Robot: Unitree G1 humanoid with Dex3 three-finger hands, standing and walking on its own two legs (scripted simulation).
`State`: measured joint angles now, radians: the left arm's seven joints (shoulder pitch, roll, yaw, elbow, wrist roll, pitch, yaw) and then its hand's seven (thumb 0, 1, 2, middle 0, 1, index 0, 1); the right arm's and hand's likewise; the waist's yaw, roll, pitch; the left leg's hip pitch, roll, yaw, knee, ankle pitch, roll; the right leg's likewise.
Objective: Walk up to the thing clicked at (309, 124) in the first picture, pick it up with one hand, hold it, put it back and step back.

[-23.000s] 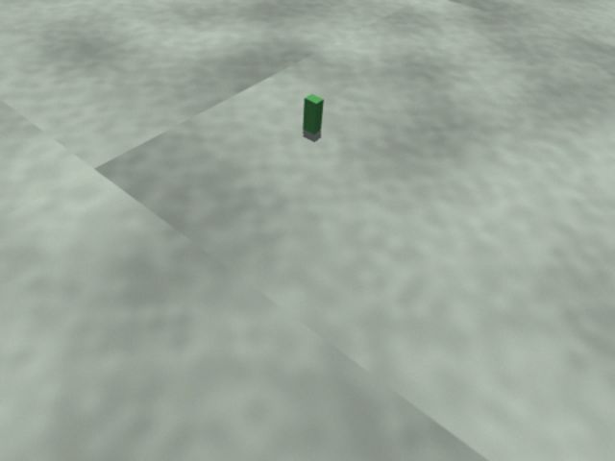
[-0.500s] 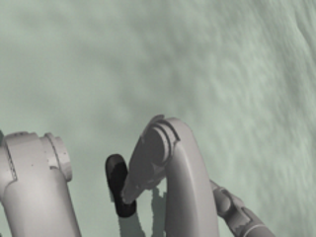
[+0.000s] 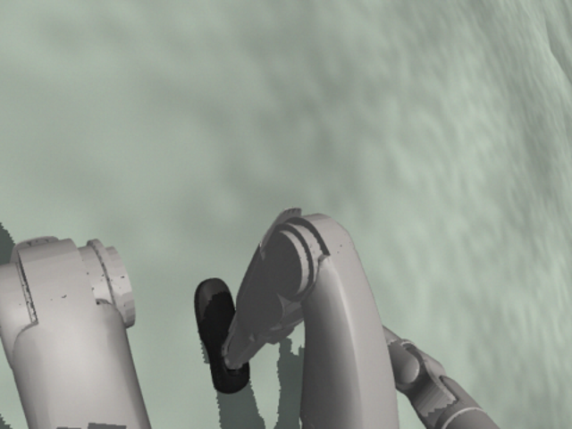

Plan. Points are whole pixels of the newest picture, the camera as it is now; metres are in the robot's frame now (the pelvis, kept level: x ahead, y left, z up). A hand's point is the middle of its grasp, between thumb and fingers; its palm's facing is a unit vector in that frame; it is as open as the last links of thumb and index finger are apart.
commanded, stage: settle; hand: left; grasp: from the side
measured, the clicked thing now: out of the picture +0.40 +0.28 -0.19
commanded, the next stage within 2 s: lift in 1.70 s
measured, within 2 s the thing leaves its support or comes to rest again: leaves its support in 0.04 s
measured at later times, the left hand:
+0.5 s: hand out of the picture +0.37 +0.31 -0.07, palm faces +0.35 -0.94 -0.04, open 12.9 cm
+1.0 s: hand out of the picture +0.37 +0.30 +0.01, palm faces +0.33 -0.94 -0.09, open 12.9 cm
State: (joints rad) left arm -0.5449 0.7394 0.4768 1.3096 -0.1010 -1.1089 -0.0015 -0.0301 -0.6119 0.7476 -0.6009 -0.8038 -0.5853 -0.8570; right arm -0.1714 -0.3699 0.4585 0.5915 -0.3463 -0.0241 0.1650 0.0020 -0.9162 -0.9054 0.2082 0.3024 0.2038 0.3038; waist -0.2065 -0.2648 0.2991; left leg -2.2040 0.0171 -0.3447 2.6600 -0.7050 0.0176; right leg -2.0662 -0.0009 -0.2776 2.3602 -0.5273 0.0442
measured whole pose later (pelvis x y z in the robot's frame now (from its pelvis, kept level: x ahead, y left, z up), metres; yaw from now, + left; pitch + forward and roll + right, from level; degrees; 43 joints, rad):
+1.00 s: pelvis +0.02 -0.02 +0.06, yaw +10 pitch +30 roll -7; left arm -0.42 0.40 0.35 0.77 -0.15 -0.66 -0.17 -0.03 -0.61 0.75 -0.55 -0.92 -0.55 -0.95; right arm 0.03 -0.30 0.06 0.68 -0.08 0.01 0.08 0.01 -0.91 -0.90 0.21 0.30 0.20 0.30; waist -0.08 -0.02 -0.09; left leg -2.20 0.01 -0.10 2.37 -0.70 0.01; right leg -2.17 -0.07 -0.09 2.27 -0.63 -0.01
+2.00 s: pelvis +0.03 -0.02 +0.12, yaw +12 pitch +33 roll -4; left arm -0.41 0.32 0.36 0.72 -0.17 -0.61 -0.21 -0.02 -0.61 0.75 -0.55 -0.94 -0.55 -0.95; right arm 0.08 -0.28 0.01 0.68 -0.04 -0.04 0.04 0.01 -0.93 -0.91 0.21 0.30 0.20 0.30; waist -0.07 0.00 -0.16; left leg -2.05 0.01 -0.05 2.17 -0.70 0.01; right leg -2.04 -0.07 -0.05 2.10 -0.64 -0.01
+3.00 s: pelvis +0.08 +0.00 +0.36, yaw +14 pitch +20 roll -3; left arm -0.12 0.24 0.16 0.36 -0.18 -0.34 -0.04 -0.02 -0.61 0.81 -0.54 -0.92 -0.54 -0.94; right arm 0.19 -0.23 0.01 0.64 0.03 -0.08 -0.04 0.01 -0.91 -0.90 0.21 0.30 0.20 0.30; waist -0.03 0.02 -0.16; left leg -1.13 0.03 -0.03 1.36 -0.59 0.00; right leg -1.12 -0.03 -0.07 1.30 -0.53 0.01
